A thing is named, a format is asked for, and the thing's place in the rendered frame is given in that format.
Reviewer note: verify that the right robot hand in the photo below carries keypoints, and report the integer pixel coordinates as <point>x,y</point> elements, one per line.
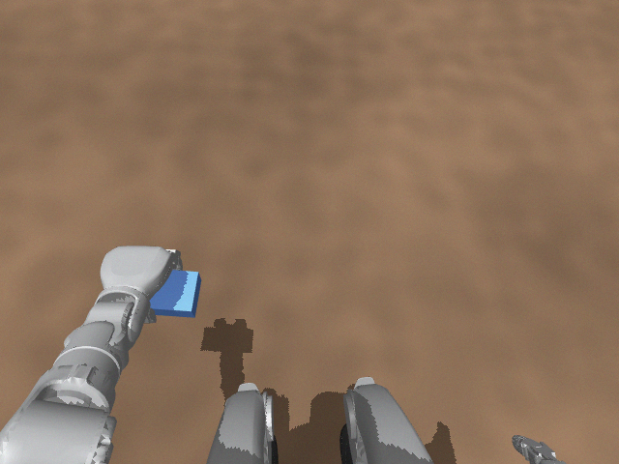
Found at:
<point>534,452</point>

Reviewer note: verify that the left robot hand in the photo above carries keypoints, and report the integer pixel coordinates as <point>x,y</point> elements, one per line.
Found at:
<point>143,268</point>

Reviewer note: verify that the small box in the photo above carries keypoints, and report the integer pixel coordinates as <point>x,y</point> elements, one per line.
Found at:
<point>178,296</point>

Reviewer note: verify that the left robot arm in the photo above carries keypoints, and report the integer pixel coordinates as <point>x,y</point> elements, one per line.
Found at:
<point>66,418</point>

